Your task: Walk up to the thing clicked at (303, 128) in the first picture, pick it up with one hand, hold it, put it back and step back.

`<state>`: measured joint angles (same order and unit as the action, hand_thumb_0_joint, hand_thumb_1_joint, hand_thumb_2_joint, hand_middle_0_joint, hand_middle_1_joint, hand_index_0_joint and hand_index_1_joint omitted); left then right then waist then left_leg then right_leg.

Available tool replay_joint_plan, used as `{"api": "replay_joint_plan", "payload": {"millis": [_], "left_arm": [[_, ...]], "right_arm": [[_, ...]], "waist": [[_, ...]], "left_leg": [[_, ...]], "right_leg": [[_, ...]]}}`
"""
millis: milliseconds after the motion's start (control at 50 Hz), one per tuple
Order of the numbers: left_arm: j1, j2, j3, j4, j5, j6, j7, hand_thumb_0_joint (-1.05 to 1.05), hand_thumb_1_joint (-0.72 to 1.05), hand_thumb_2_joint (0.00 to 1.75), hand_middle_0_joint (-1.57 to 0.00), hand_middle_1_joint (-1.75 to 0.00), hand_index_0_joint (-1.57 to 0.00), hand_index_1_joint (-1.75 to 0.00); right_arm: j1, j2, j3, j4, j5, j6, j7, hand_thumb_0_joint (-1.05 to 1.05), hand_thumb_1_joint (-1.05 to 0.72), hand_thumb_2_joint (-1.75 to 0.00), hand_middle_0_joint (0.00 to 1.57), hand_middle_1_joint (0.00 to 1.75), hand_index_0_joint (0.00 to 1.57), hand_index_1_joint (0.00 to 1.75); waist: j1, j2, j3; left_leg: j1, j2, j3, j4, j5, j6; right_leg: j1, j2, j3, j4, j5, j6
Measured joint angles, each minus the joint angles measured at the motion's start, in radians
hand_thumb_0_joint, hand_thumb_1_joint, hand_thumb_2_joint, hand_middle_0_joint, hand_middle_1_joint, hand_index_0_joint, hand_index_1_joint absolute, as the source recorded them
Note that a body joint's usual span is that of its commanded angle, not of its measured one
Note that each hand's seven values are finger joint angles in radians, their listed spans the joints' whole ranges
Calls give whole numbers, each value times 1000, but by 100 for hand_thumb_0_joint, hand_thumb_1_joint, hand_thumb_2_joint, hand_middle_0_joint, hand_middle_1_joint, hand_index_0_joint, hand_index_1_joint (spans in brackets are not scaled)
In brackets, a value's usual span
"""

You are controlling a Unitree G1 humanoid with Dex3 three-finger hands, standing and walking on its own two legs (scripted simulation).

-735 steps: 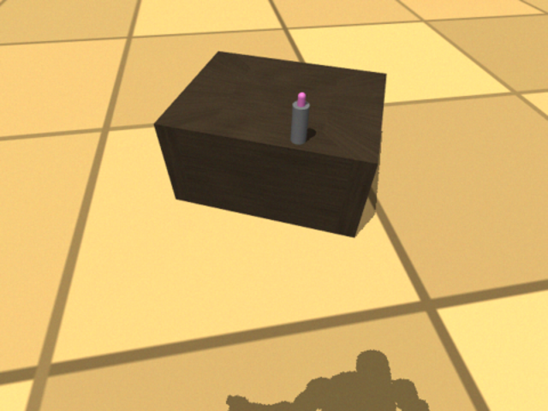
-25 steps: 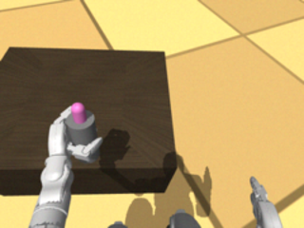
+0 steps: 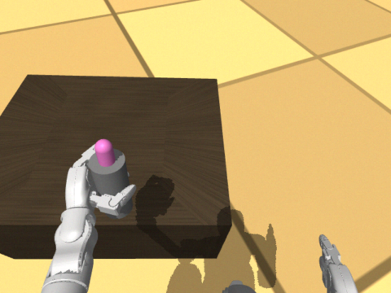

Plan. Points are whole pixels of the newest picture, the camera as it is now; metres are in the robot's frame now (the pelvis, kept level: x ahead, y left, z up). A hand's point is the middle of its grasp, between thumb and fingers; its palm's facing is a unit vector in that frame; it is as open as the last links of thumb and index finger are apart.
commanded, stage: hold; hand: left
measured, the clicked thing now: (111, 178) +0.33 +0.17 +0.05
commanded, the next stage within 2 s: none
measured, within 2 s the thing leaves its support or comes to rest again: neither
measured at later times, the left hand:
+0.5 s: hand (110, 185) +0.32 +0.17 +0.06, palm faces +0.14 -0.99 -0.01, open 9.4 cm
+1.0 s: hand (107, 187) +0.31 +0.17 +0.06, palm faces +0.15 -0.99 -0.01, open 9.4 cm
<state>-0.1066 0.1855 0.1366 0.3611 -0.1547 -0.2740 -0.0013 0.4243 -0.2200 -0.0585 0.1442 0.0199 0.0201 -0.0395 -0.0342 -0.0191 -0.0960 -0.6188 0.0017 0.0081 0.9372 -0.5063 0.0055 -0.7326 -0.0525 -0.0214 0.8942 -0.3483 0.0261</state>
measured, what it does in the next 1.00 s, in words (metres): stands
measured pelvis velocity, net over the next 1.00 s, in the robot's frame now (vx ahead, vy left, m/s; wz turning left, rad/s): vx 0.00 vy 0.00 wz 0.01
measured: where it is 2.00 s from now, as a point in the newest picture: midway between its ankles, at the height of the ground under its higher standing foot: outside the picture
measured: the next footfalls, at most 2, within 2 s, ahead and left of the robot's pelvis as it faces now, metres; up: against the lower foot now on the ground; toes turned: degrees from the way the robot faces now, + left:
none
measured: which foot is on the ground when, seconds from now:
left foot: down 0.00-1.00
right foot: down 0.00-1.00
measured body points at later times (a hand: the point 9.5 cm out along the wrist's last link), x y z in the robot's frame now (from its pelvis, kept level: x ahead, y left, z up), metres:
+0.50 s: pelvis +0.00 -0.01 +0.01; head +0.04 +0.00 +0.46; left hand +0.30 +0.22 +0.06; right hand +0.16 -0.25 -0.04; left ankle -0.02 +0.11 -0.69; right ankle +0.05 -0.14 -0.69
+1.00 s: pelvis +0.00 +0.00 +0.01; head +0.04 +0.00 +0.46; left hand +0.30 +0.22 +0.07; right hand +0.16 -0.26 -0.04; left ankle -0.02 +0.11 -0.69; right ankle +0.05 -0.14 -0.69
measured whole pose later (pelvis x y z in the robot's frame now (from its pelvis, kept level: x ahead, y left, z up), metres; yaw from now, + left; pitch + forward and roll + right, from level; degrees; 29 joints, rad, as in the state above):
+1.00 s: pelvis +0.00 +0.00 +0.01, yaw +0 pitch +8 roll +0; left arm -0.01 0.18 0.13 0.24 -0.16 -0.24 -0.01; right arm 0.37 -0.21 -0.06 0.31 0.02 -0.05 -0.05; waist -0.02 -0.01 -0.07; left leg -0.52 0.00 0.00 0.86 -0.47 0.00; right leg -0.63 -0.05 -0.03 0.82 -0.32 0.02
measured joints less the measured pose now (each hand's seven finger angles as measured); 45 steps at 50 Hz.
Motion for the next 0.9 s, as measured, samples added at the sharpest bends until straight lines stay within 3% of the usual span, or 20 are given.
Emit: {"api": "replay_joint_plan", "payload": {"millis": [440, 900], "left_arm": [[81, -7, -16, -112, -4, 41, 3, -1, -38, 122, -81, -119, -75, -114], [91, -12, -13, -102, -8, 43, -6, -1, -38, 122, -81, -119, -75, -114]], "right_arm": [[-16, 9, 0, 68, 7, -24, -10, -1, 54, -5, 5, 6, 5, 5], [-51, 12, -1, 160, 5, -62, -13, -1, 53, -6, 5, 6, 5, 5]], "waist": [[14, 7, 10], [14, 9, 25]], "left_leg": [[66, 2, -7, -51, 21, -6], [91, 2, -9, -74, 34, -5]], "right_leg": [[67, 2, -8, -44, 13, -6], [95, 3, -10, -71, 28, -5]]}}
